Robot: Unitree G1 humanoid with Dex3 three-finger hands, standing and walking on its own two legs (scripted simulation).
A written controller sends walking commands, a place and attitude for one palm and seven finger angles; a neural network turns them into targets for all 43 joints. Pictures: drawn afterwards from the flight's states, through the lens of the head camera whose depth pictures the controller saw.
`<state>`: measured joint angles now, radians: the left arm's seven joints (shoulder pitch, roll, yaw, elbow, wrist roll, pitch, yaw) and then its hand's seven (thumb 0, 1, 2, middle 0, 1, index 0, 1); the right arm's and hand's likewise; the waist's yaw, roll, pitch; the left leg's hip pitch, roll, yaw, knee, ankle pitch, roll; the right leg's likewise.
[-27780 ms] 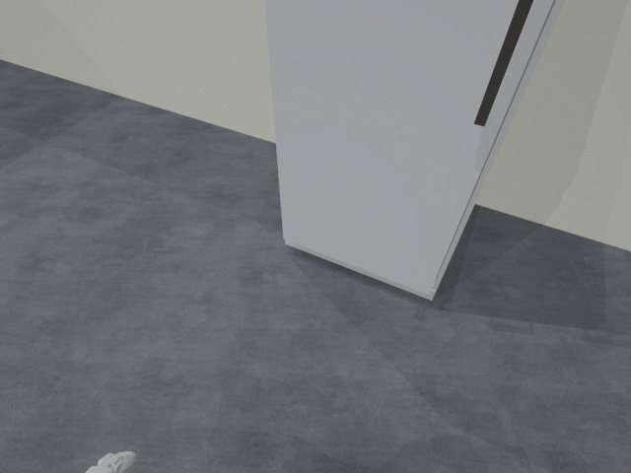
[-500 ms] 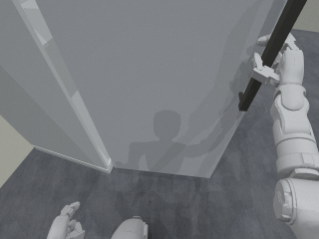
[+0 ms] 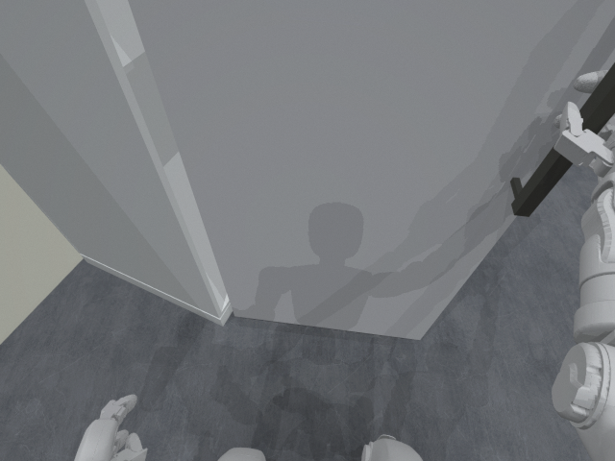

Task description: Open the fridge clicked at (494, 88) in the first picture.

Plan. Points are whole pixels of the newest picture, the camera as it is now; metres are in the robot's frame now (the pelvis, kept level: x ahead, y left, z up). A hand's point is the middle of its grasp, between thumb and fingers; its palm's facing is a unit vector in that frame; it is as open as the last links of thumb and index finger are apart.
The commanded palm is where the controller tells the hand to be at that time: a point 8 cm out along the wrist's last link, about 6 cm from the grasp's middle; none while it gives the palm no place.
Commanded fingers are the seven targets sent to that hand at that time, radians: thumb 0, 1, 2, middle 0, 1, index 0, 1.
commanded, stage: stop walking and hold the door back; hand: right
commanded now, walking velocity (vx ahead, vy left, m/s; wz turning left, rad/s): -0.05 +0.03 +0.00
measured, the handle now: (603, 82) +0.52 -0.24 +0.24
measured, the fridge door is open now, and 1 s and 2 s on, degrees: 73 81 79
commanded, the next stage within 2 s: loosen the grip on the handle in 0.38 s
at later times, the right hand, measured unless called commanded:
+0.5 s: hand (577, 159) +0.44 -0.22 +0.19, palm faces +0.17 +0.95 -0.26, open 6.1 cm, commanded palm +0.40 -0.27 +0.18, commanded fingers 0.00 -0.66 -0.78 0.45 1.40 0.45 1.40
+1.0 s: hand (584, 192) +0.40 -0.22 +0.18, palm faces +0.18 +0.95 -0.26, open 13.8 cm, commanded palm +0.39 -0.27 +0.19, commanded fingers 0.00 0.55 -0.20 0.25 1.15 0.25 1.15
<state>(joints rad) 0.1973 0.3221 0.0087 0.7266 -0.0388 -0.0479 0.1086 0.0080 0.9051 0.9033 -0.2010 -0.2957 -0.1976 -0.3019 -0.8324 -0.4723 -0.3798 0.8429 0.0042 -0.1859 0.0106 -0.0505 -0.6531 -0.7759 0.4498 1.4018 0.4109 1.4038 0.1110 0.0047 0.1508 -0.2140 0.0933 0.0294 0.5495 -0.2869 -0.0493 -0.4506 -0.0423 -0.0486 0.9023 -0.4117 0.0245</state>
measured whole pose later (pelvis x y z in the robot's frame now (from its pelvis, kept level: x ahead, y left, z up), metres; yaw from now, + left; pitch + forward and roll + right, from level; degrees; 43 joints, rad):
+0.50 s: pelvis +0.01 -0.03 +0.00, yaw +3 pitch -1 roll +2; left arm 0.18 0.20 -0.05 0.69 -0.03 -0.06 0.08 0.01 0.90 0.90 -0.21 -0.30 -0.20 -0.30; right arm -0.65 -0.40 -0.23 0.52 0.00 -0.20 0.03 -0.16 -0.58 -0.80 0.45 1.40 0.37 1.39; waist -0.01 -0.03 0.11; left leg -0.21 -0.01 0.07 0.55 -0.33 0.01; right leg -0.36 -0.05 -0.04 0.67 -0.32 0.01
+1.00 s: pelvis -0.04 -0.03 -0.01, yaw +5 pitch +3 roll +1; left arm 0.36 0.27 -0.02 0.69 -0.01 -0.08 0.07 0.01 0.90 0.90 -0.20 -0.30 -0.20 -0.30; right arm -0.61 -0.47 -0.29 0.66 -0.02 -0.30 0.01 -0.01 0.49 -0.24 0.39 1.29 0.32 1.26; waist 0.07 0.01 -0.02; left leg -0.42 -0.01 0.02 0.66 -0.29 0.01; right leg -0.49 -0.03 -0.05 0.65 -0.22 -0.02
